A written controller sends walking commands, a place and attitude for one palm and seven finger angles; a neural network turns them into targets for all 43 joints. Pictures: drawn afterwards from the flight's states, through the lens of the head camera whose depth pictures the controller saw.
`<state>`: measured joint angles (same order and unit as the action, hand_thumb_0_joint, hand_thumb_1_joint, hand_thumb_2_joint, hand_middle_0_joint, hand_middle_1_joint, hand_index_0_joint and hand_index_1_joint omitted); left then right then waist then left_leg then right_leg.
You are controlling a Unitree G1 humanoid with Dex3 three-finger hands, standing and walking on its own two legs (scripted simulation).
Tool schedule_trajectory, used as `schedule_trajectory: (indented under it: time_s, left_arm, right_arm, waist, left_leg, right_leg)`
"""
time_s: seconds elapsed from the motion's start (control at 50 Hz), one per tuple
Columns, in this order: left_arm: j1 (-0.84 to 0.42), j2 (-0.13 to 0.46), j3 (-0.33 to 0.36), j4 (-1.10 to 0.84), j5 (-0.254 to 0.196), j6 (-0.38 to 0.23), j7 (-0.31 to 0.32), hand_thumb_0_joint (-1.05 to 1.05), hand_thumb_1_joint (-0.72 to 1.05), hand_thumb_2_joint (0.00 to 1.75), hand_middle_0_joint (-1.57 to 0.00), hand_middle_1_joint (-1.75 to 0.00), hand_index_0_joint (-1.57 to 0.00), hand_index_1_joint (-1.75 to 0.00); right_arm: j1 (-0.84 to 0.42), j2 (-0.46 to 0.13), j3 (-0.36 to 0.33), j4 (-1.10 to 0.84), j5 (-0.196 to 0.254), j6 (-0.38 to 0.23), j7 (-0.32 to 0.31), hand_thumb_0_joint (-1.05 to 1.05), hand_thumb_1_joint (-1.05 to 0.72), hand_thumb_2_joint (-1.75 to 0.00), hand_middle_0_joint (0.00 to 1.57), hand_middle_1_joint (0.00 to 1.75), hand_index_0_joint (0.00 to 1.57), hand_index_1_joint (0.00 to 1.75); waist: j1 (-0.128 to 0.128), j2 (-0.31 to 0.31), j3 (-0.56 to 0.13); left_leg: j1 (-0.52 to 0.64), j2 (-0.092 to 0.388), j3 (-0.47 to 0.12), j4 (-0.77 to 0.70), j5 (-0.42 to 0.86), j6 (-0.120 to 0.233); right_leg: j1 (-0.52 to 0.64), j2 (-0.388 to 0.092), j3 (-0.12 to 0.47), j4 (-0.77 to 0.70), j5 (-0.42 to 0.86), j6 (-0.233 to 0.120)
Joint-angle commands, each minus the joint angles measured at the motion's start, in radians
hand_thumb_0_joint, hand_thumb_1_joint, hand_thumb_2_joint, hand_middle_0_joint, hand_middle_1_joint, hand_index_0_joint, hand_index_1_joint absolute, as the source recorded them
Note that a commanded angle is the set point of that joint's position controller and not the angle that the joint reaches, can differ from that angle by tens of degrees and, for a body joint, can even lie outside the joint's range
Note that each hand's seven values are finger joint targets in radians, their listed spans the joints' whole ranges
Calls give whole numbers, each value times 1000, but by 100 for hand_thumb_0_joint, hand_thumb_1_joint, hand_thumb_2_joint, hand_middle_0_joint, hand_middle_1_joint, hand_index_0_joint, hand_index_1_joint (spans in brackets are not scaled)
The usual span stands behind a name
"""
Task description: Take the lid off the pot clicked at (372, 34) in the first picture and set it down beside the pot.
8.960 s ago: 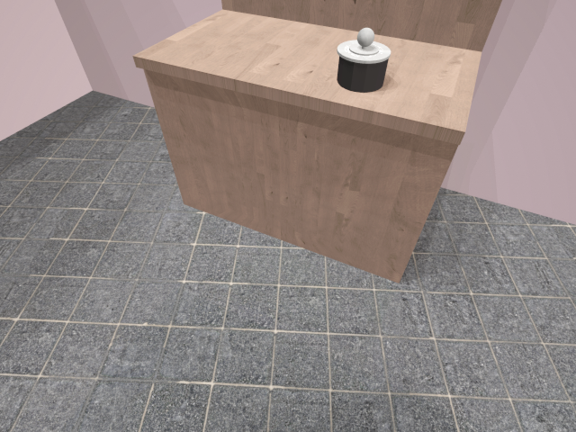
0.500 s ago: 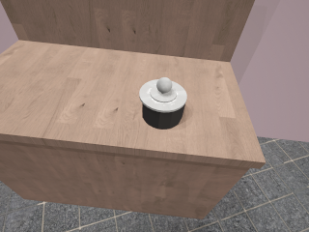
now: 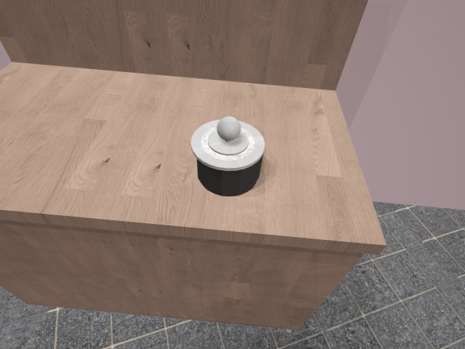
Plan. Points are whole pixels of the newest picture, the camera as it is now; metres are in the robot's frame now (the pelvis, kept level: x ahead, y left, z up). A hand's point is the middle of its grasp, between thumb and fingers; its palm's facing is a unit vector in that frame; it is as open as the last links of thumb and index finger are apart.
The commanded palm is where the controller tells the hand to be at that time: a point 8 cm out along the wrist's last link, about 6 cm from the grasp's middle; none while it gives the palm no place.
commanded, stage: shuffle to correct the standing spot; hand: left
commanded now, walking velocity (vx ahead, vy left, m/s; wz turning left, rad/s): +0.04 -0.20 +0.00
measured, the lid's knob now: (228, 128) +0.50 +0.04 +0.12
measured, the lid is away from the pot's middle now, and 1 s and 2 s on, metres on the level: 0.00 0.00 0.00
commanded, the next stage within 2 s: come to a stop and stand still in 0.18 s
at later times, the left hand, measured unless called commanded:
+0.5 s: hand out of the picture +0.02 +0.10 -0.19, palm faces +0.06 -0.99 -0.12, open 7.4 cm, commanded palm none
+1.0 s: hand out of the picture +0.05 +0.16 -0.17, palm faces +0.01 -0.97 -0.25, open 7.4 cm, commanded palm none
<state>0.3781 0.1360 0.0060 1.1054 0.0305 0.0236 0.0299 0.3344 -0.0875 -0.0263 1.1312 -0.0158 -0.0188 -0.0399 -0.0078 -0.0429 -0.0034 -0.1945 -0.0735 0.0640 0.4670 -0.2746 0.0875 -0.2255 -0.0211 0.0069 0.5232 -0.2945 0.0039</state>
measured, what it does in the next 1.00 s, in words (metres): stands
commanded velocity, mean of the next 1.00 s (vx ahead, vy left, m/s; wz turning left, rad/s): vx -0.02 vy -0.04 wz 0.00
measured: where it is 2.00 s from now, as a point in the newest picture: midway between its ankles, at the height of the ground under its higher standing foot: outside the picture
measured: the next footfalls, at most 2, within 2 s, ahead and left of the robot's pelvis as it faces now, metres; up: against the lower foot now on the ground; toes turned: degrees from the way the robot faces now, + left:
none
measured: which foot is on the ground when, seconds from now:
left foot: down 0.00-1.00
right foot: down 0.00-1.00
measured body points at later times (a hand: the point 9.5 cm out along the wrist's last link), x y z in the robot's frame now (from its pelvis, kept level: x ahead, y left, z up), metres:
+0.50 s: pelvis +0.04 -0.05 +0.00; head +0.05 -0.02 +0.45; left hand +0.02 +0.15 -0.18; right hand +0.07 -0.28 -0.14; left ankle +0.01 +0.04 -0.74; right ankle -0.01 -0.13 -0.74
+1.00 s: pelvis +0.01 -0.03 +0.00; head +0.01 -0.04 +0.45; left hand +0.05 +0.21 -0.15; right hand +0.04 -0.26 -0.16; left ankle +0.01 +0.04 -0.74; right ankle -0.01 -0.13 -0.74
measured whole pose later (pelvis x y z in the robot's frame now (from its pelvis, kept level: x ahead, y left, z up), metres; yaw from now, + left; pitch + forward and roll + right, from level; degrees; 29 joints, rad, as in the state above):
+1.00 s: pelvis +0.01 -0.03 +0.00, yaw +0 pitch +0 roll +0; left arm 0.29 0.18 -0.02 0.98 0.02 0.00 0.05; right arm 0.29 -0.18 0.00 1.00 -0.02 0.00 -0.01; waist -0.01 0.02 -0.01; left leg -0.25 -0.04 0.08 0.52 -0.27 0.07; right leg -0.21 0.03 -0.02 0.53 -0.31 -0.04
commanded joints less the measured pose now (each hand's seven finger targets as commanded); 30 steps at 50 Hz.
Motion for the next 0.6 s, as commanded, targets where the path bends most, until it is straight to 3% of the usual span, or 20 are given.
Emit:
schedule_trajectory:
  time_s: [0.0,0.02,0.1,0.12,0.16,0.2,0.26,0.3,0.32,0.34,0.36,0.38,0.4,0.42,0.46,0.52,0.58]
  left_arm:
    - [73,42,21,-43,-3,-13,-6,0,90,90,-20,-30,-20,-30]
    - [78,48,24,-46,-4,-13,-6,0,90,90,-20,-30,-20,-30]
    - [105,63,34,-57,-7,-14,-2,0,90,90,-20,-30,-20,-30]
    - [105,76,37,-62,-8,-14,-1,0,90,90,-20,-30,-20,-30]
    - [115,103,45,-71,-7,-13,2,0,90,90,-20,-30,-20,-30]
    - [113,102,48,-84,-4,-11,6,0,90,90,-20,-30,-20,-30]
    - [92,109,52,-105,2,-6,10,0,90,90,-20,-30,-20,-30]
    - [69,104,47,-108,-3,-14,13,0,90,90,-20,-30,-20,-30]
    - [49,100,41,-106,-13,-22,12,0,90,90,-20,-30,-20,-30]
    - [41,81,35,-103,-18,-29,13,0,90,90,-20,-30,-20,-30]
    - [44,68,31,-104,-19,-31,14,0,90,90,-20,-30,-20,-30]
    - [50,69,26,-87,-21,-31,19,0,90,90,-20,-30,-20,-30]
    - [61,69,23,-72,-24,-34,23,0,90,90,-20,-30,-20,-30]
    - [64,74,19,-64,-29,-37,22,0,90,90,-20,-30,-20,-30]
    - [68,76,15,-52,-22,-41,25,0,90,90,-20,-30,-20,-30]
    - [58,92,13,-60,-25,-47,29,0,90,90,-20,-30,-20,-30]
    - [54,93,11,-74,-23,-47,32,0,90,90,-20,-30,-20,-30]
  right_arm:
    - [63,-155,-34,-34,0,-7,-17,0,-90,-90,20,30,20,30]
    - [63,-148,-35,-36,0,-7,-17,0,-90,-90,20,30,20,30]
    - [46,-130,-34,-48,1,-4,-17,0,-90,-90,20,30,20,30]
    - [44,-114,-32,-49,3,-1,-17,0,-90,-90,20,30,20,30]
    - [40,-96,-29,-55,5,5,-19,0,-90,-90,20,30,20,30]
    - [-8,-87,-26,-66,6,10,-22,0,-90,-90,20,30,20,30]
    - [-40,-84,-28,-78,9,13,-25,0,-90,-90,20,30,20,30]
    - [-19,-63,-16,-68,10,10,-24,0,-90,-90,20,30,20,30]
    - [1,-49,-11,-55,12,7,-20,0,-90,-90,20,30,20,30]
    - [8,-68,-6,-48,12,1,-19,0,-90,-90,20,30,20,30]
    - [-4,-89,-7,-47,9,-3,-18,0,-90,-90,20,30,20,30]
    - [-10,-92,-2,-40,10,-8,-19,0,-90,-90,20,30,20,30]
    - [-24,-91,4,-40,14,-9,-22,0,-90,-90,20,30,20,30]
    - [-35,-94,3,-47,17,-12,-23,0,-90,-90,20,30,20,30]
    - [-36,-102,3,-50,18,-10,-23,0,-90,-90,20,30,20,30]
    - [-39,-114,0,-62,21,-7,-22,0,-90,-90,20,30,20,30]
    - [-56,-124,-2,-72,21,-5,-18,0,-90,-90,20,30,20,30]
  waist:
    - [7,99,99]
    - [12,60,99]
    - [12,10,61]
    - [13,-44,66]
    - [10,-115,50]
    - [22,-106,74]
    - [23,-58,73]
    - [2,-2,49]
    - [-12,18,41]
    - [-21,74,50]
    - [-3,138,75]
    - [7,231,70]
    - [19,235,74]
    - [25,209,70]
    - [20,91,59]
    - [13,24,1]
    - [14,21,-15]
  left_leg:
    - [-38,281,-283,-147,8,37]
    - [-63,273,-264,-123,34,31]
    - [-102,195,-142,7,77,-10]
    - [-132,171,-107,53,57,-20]
    - [-176,104,-19,198,-8,-52]
    - [-238,90,-14,292,-193,-68]
    - [-250,99,-10,308,-230,-74]
    - [-130,104,-17,153,-114,-78]
    - [-38,108,-29,52,8,-77]
    - [52,155,-77,-15,178,-60]
    - [60,207,-127,-7,304,-36]
    - [54,237,-173,-23,420,-9]
    - [44,241,-183,-31,495,0]
    - [43,240,-177,-50,481,-9]
    - [81,211,-144,-12,497,-33]
    - [108,208,-118,-19,485,-47]
    - [116,202,-113,-34,449,-50]
  right_leg:
    - [-99,-11,-13,-13,34,-29]
    - [-64,-13,-7,-35,70,-32]
    - [17,-59,79,-71,193,-70]
    - [42,-77,114,-100,217,-84]
    - [81,-151,202,-143,305,-143]
    - [104,-190,243,-154,457,-218]
    - [111,-189,227,-117,602,-259]
    - [68,-168,200,-89,597,-219]
    - [26,-139,170,-89,529,-168]
    - [-35,-97,133,-72,476,-104]
    - [-54,-51,94,-86,393,-44]
    - [-16,-37,66,-84,321,-16]
    - [22,-34,60,-100,286,-9]
    - [48,-40,56,-127,258,-11]
    - [51,-70,81,-143,423,-15]
    - [90,-93,87,-129,588,-6]
    - [87,-105,94,-127,585,-7]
